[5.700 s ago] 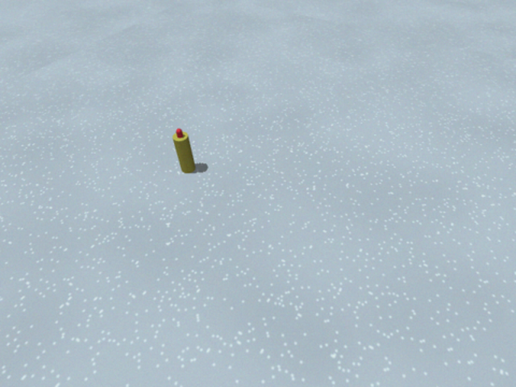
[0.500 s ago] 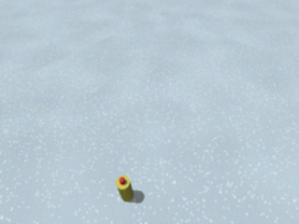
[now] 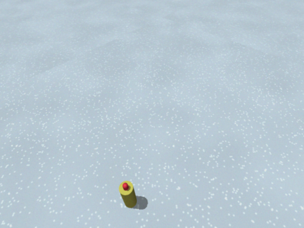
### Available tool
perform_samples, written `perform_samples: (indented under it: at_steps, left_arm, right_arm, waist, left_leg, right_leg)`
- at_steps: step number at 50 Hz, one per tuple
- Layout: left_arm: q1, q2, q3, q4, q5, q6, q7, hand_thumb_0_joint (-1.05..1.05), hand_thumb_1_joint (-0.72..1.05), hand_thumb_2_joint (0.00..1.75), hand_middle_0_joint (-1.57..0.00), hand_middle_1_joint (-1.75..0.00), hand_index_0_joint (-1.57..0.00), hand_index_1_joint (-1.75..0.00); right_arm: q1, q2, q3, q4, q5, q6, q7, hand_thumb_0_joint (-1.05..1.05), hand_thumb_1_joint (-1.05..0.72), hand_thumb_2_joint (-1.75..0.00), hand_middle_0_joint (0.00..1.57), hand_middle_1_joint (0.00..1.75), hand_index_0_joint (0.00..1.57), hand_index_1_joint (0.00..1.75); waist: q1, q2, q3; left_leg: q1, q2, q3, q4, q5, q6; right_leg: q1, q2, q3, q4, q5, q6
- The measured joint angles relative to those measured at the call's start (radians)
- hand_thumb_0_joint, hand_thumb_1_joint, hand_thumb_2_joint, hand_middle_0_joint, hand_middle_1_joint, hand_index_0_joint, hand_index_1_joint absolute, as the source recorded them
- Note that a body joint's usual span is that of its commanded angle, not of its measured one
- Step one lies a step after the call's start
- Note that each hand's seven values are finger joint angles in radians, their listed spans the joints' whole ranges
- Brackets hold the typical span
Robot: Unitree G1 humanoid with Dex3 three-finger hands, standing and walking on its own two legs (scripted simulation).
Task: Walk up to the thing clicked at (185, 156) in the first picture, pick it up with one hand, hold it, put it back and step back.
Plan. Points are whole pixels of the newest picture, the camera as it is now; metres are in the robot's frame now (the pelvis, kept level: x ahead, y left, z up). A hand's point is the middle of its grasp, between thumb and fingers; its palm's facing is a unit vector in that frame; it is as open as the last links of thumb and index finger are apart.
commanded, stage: stand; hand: left
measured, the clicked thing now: (128, 193) +0.44 +0.19 -0.65
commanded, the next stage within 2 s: go down in 1.98 s
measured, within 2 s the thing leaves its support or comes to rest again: neither
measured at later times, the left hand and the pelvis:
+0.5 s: hand out of the picture +0.09 +0.25 -0.15, palm faces -0.02 -0.94 -0.34, open 7.4 cm; pelvis +0.02 -0.01 +0.00, yaw +0 degrees
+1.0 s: hand out of the picture +0.09 +0.25 -0.15, palm faces -0.02 -0.94 -0.35, open 7.4 cm; pelvis +0.01 -0.01 +0.00, yaw +0 degrees
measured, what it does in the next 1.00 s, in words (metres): stands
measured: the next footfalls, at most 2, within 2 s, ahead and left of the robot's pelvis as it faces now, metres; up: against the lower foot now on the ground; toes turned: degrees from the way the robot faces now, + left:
none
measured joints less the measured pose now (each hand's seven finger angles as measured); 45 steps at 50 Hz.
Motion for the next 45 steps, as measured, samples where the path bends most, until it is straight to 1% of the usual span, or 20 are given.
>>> perform_samples:
  at_steps: [9,28,45]
  left_arm:
    - [0.009,0.002,-0.003,-0.001,0.000,-0.004,0.002,0.00,0.90,0.90,-0.21,-0.30,-0.20,-0.30]
    - [-0.011,-0.001,-0.007,-0.010,-0.003,-0.010,0.006,0.00,0.90,0.90,-0.21,-0.30,-0.20,-0.30]
    - [-0.004,0.003,-0.001,-0.006,-0.001,-0.005,0.005,0.00,0.90,0.90,-0.21,-0.30,-0.20,-0.30]
  right_arm:
    - [0.000,-0.007,0.002,-0.003,0.001,0.000,0.000,0.01,-0.91,-0.90,0.20,0.30,0.20,0.30]
    - [-0.012,-0.007,0.003,-0.009,0.003,0.003,-0.004,0.01,-0.91,-0.90,0.20,0.30,0.20,0.30]
    - [0.006,-0.005,0.005,-0.008,0.004,0.004,-0.005,0.01,-0.91,-0.90,0.20,0.30,0.20,0.30]
  waist:
    - [0.002,0.004,0.002]
    - [-0.002,0.006,0.001]
    - [-0.001,0.005,0.004]
  left_leg:
    - [0.003,0.004,-0.006,-0.004,-0.006,-0.004]
    - [0.023,0.016,-0.011,-0.009,-0.016,-0.013]
    - [0.030,0.015,-0.007,-0.018,-0.012,-0.013]
  right_leg:
    - [0.005,0.004,-0.007,-0.004,-0.008,-0.003]
    - [0.030,0.016,-0.012,-0.017,-0.016,-0.010]
    - [0.032,0.015,-0.009,-0.017,-0.015,-0.011]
